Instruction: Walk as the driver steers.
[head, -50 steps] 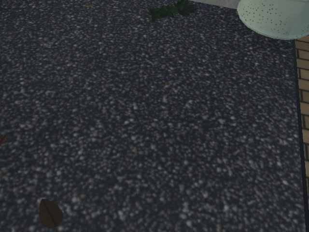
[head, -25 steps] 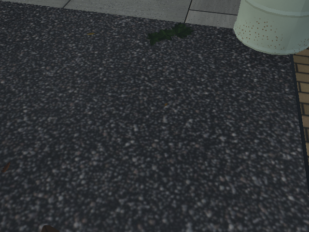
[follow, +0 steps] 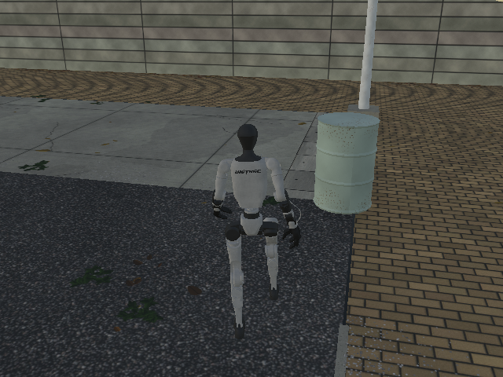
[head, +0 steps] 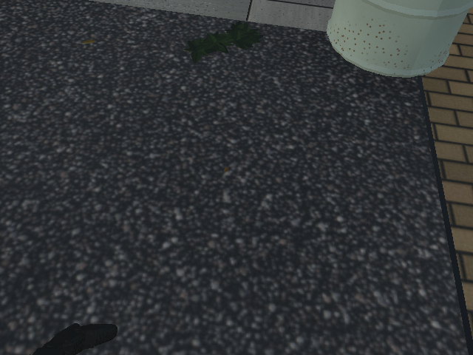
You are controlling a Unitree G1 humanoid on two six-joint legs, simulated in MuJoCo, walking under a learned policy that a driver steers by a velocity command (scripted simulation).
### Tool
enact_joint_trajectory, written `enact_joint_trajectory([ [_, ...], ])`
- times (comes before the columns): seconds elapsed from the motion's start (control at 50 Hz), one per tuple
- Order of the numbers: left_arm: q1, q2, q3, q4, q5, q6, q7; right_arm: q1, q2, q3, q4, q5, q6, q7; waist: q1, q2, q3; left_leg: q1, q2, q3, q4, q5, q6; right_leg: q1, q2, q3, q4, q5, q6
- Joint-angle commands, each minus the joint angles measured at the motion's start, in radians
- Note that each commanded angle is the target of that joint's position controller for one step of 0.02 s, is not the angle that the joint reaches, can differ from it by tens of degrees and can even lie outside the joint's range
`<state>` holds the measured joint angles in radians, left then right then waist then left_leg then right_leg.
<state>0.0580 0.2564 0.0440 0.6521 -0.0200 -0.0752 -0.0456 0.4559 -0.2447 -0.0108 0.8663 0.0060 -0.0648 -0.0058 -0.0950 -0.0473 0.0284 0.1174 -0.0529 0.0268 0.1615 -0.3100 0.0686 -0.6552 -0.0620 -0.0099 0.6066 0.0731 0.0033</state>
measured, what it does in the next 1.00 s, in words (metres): walks ahead: right foot, then left foot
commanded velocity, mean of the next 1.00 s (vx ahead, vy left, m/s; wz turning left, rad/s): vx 0.12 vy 0.00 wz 0.00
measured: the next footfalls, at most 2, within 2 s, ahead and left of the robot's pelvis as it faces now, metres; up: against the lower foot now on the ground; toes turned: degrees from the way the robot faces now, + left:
right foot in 0.10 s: +0.27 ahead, -0.11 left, +0.00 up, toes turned -1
left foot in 0.48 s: +0.27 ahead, +0.13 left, +0.00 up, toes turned +0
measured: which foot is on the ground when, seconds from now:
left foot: down 0.00-0.10, up 0.12-0.46, down 0.48-1.00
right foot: up 0.00-0.08, down 0.10-1.00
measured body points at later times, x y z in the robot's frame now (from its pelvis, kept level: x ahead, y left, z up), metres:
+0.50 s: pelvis +0.19 -0.01 -0.01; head +0.20 +0.01 +0.44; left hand +0.30 +0.24 -0.14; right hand +0.30 -0.28 -0.12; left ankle +0.23 +0.13 -0.74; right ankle +0.23 -0.11 -0.74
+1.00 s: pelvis +0.25 +0.02 -0.01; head +0.25 +0.02 +0.44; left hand +0.32 +0.29 -0.15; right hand +0.33 -0.24 -0.14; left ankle +0.23 +0.13 -0.74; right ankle +0.23 -0.11 -0.74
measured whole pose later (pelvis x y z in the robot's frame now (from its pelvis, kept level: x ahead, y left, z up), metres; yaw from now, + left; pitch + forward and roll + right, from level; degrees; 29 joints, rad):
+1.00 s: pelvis +0.25 +0.02 -0.01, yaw +0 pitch -1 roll +0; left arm 0.17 0.26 0.03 1.06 0.00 0.00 0.03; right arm 0.23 -0.24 -0.03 0.91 0.00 -0.01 -0.02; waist 0.01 -0.01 0.01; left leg -0.21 -0.01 0.01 0.57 -0.34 0.01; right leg -0.22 -0.02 0.00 0.59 -0.35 -0.01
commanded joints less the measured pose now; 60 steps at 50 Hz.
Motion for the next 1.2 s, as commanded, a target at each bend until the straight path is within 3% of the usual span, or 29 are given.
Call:
enact_joint_trajectory([
  [0.02, -0.177, 0.049, 0.005, -0.117, 0.001, -0.035, -0.020, 0.041, -0.182, -0.046, -0.018, 0.003, 0.005, -0.010, 0.009, 0.124, 0.105, -0.042, 0.262, -0.086, 0.027, 0.627, 0.086, 0.007, 0.050, -0.033, -0.100, 0.002, -0.032],
  [0.06, -0.089, 0.092, 0.023, -0.093, 0.013, -0.042, -0.021, 0.019, -0.204, -0.054, -0.022, 0.000, 0.012, -0.018, 0.072, 0.174, 0.014, 0.008, 0.261, -0.088, 0.160, 0.940, 0.057, 0.142, 0.102, -0.044, -0.112, -0.034, -0.073],
  [0.08, 0.031, 0.127, 0.039, -0.054, 0.018, -0.043, -0.014, -0.005, -0.210, -0.056, -0.031, -0.004, 0.018, -0.020, 0.134, 0.188, -0.070, 0.014, 0.239, -0.078, 0.294, 1.063, 0.039, 0.278, 0.131, -0.057, -0.123, -0.023, -0.100],
  [0.1, 0.176, 0.159, 0.052, -0.013, 0.022, -0.042, -0.001, -0.034, -0.209, -0.053, -0.043, -0.005, 0.020, -0.019, 0.216, 0.172, -0.160, -0.077, 0.199, -0.053, 0.484, 1.042, 0.003, 0.511, 0.098, -0.038, -0.177, 0.138, -0.136],
  [0.12, 0.334, 0.226, 0.059, 0.025, 0.054, -0.034, 0.018, -0.040, -0.162, -0.037, -0.084, -0.029, 0.013, -0.020, 0.246, 0.027, -0.334, -0.333, 0.128, -0.047, 0.799, 0.616, -0.033, 0.879, -0.119, 0.174, -0.065, 0.495, -0.203],
  [0.14, 0.316, 0.234, 0.048, 0.029, 0.062, -0.030, 0.013, 0.191, -0.035, -0.001, -0.049, -0.023, 0.006, -0.002, 0.123, -0.215, -0.523, -0.638, -0.051, -0.146, 1.159, -0.391, -0.086, 1.180, -0.411, 0.576, -0.046, 0.731, -0.420],
  [0.16, 0.300, 0.159, 0.044, 0.021, 0.039, -0.014, 0.015, 0.145, -0.185, -0.037, -0.009, 0.005, 0.003, 0.005, 0.184, -0.065, -0.533, -0.641, -0.009, -0.250, 1.216, -0.353, -0.088, 1.064, -0.347, 0.543, -0.113, 0.557, -0.392],
  [0.18, 0.193, 0.131, 0.030, 0.014, 0.021, -0.007, 0.019, 0.009, -0.206, -0.047, -0.059, 0.027, 0.007, 0.004, 0.161, -0.056, -0.328, -0.702, 0.048, -0.188, 1.183, -0.300, -0.092, 0.899, -0.291, 0.386, -0.166, 0.470, -0.343],
  [0.2, 0.118, 0.097, 0.019, 0.021, 0.014, -0.004, 0.020, -0.058, -0.180, -0.043, -0.075, 0.016, 0.011, -0.006, 0.126, 0.030, -0.212, -0.696, 0.092, -0.143, 1.109, -0.230, -0.104, 0.727, -0.233, 0.307, -0.220, 0.414, -0.304],
  [0.22, 0.072, 0.074, 0.010, 0.022, 0.016, -0.005, 0.020, -0.079, -0.170, -0.048, -0.076, 0.004, 0.024, -0.015, 0.094, 0.046, -0.138, -0.653, 0.117, -0.127, 1.052, -0.188, -0.117, 0.584, -0.200, 0.251, -0.266, 0.379, -0.287],
  [0.28, -0.002, 0.080, 0.010, 0.055, 0.049, -0.014, 0.009, 0.002, -0.086, -0.033, -0.062, -0.005, 0.065, -0.028, 0.016, -0.029, -0.106, -0.420, 0.138, -0.092, 0.846, -0.119, -0.146, 0.302, -0.137, 0.119, -0.351, 0.327, -0.274],
  [0.32, -0.008, 0.097, 0.014, 0.081, 0.053, -0.015, 0.013, -0.033, -0.079, -0.027, -0.076, -0.017, 0.074, -0.038, 0.025, -0.058, -0.122, -0.375, 0.141, -0.080, 0.706, -0.071, -0.149, 0.281, -0.126, 0.085, -0.353, 0.301, -0.270],
  [0.4, 0.017, 0.128, 0.019, 0.125, 0.042, 0.015, 0.029, -0.129, -0.120, -0.038, -0.095, -0.013, 0.090, -0.040, 0.066, -0.045, -0.113, -0.325, 0.137, -0.071, 0.549, 0.088, -0.125, 0.266, -0.127, 0.119, -0.388, -0.209, -0.232],
  [0.46, 0.015, 0.077, -0.006, 0.149, 0.032, 0.030, 0.034, -0.162, -0.116, -0.042, -0.104, -0.032, 0.084, -0.040, 0.049, -0.024, -0.056, -0.235, 0.119, -0.056, 0.369, 0.136, -0.091, 0.214, -0.072, 0.123, -0.343, -0.509, -0.146],
  [0.48, 0.056, 0.049, -0.017, 0.168, 0.037, 0.031, 0.034, -0.174, -0.135, -0.044, -0.120, -0.038, 0.079, -0.042, 0.056, 0.019, -0.036, -0.222, 0.168, -0.114, 0.282, 0.203, -0.071, 0.211, -0.036, 0.109, -0.299, -0.554, -0.094],
  [0.5, 0.134, 0.051, -0.015, 0.179, 0.043, 0.031, 0.034, -0.225, -0.215, -0.058, -0.138, -0.031, 0.077, -0.048, 0.130, 0.145, -0.006, -0.278, 0.224, -0.179, 0.255, 0.183, -0.031, 0.214, 0.042, 0.051, -0.239, -0.534, -0.046],
  [0.52, 0.142, 0.046, -0.015, 0.191, 0.041, 0.038, 0.042, -0.246, -0.182, -0.054, -0.121, -0.029, 0.072, -0.040, 0.142, 0.231, -0.022, -0.424, 0.205, -0.178, 0.212, -0.042, -0.012, 0.362, 0.066, -0.006, -0.207, -0.433, -0.020],
  [0.54, 0.115, 0.072, -0.010, 0.194, 0.040, 0.045, 0.049, -0.263, -0.126, -0.040, -0.126, -0.032, 0.064, -0.031, 0.127, 0.210, 0.001, -0.477, 0.173, -0.163, 0.188, -0.126, -0.027, 0.416, 0.063, -0.005, -0.183, -0.372, -0.010],
  [0.56, 0.107, 0.079, -0.007, 0.202, 0.036, 0.052, 0.054, -0.269, -0.107, -0.034, -0.121, -0.034, 0.056, -0.026, 0.124, 0.193, 0.004, -0.482, 0.158, -0.146, 0.191, -0.100, -0.048, 0.431, 0.055, 0.000, -0.173, -0.338, -0.016],
  [0.68, 0.102, 0.086, -0.004, 0.260, 0.025, 0.055, 0.060, -0.227, -0.118, -0.034, -0.085, -0.016, 0.031, -0.023, 0.098, 0.092, -0.071, -0.328, 0.128, -0.100, 0.295, 0.288, -0.051, 0.450, 0.027, 0.026, -0.160, -0.150, -0.022],
  [0.86, 0.097, 0.098, 0.003, 0.347, 0.018, 0.083, 0.076, -0.247, -0.109, -0.035, -0.036, -0.012, 0.041, -0.018, 0.103, 0.052, -0.066, -0.298, 0.114, -0.083, 0.293, 0.405, -0.031, 0.501, 0.020, 0.027, -0.154, -0.080, -0.007],
  [0.88, 0.117, 0.089, 0.001, 0.365, 0.018, 0.086, 0.077, -0.228, -0.101, -0.035, -0.018, -0.011, 0.043, -0.017, 0.105, 0.056, -0.087, -0.287, 0.104, -0.073, 0.283, 0.304, -0.028, 0.511, 0.032, 0.011, -0.155, -0.169, -0.007],
  [0.92, 0.118, 0.091, 0.005, 0.380, 0.010, 0.088, 0.076, -0.216, -0.132, -0.048, -0.001, 0.001, 0.052, -0.018, 0.098, 0.093, -0.037, -0.314, 0.107, -0.104, 0.250, -0.062, 0.012, 0.432, 0.080, -0.040, -0.095, -0.466, -0.019],
  [0.96, 0.058, 0.071, -0.001, 0.356, 0.011, 0.070, 0.073, -0.201, -0.153, -0.055, 0.004, 0.004, 0.047, -0.021, 0.078, 0.163, 0.070, -0.346, 0.213, -0.269, 0.140, -0.294, 0.077, 0.286, 0.091, -0.055, 0.002, -0.508, -0.027],
  [1.0, 0.067, 0.051, -0.008, 0.356, 0.022, 0.048, 0.070, -0.243, -0.127, -0.045, 0.007, -0.005, 0.029, -0.023, 0.115, 0.191, 0.080, -0.371, 0.268, -0.323, 0.156, -0.040, 0.099, 0.322, 0.050, -0.001, -0.027, -0.388, -0.039],
  [1.02, 0.106, 0.066, -0.007, 0.377, 0.030, 0.043, 0.067, -0.287, -0.108, -0.039, -0.003, -0.010, 0.021, -0.022, 0.138, 0.153, 0.053, -0.390, 0.212, -0.232, 0.225, 0.124, 0.059, 0.399, 0.032, 0.019, -0.088, -0.274, -0.042],
  [1.06, 0.132, 0.135, 0.010, 0.414, 0.018, 0.045, 0.063, -0.255, -0.109, -0.044, 0.001, -0.011, 0.016, -0.022, 0.103, -0.007, -0.022, -0.359, 0.060, -0.030, 0.376, 0.316, -0.044, 0.494, 0.018, 0.056, -0.107, 0.017, -0.049],
  [1.08, 0.139, 0.116, 0.003, 0.421, 0.011, 0.049, 0.064, -0.227, -0.097, -0.040, 0.016, -0.010, 0.018, -0.025, 0.099, -0.026, -0.059, -0.343, 0.053, -0.021, 0.384, 0.335, -0.068, 0.526, 0.004, 0.072, -0.104, 0.098, -0.063],
  [1.2, 0.127, 0.106, -0.008, 0.440, 0.012, 0.057, 0.060, -0.213, -0.096, -0.034, 0.059, -0.002, 0.060, -0.034, 0.096, 0.017, -0.088, -0.264, 0.081, -0.042, 0.357, 0.401, -0.068, 0.554, -0.005, 0.064, -0.102, 0.271, -0.067],
])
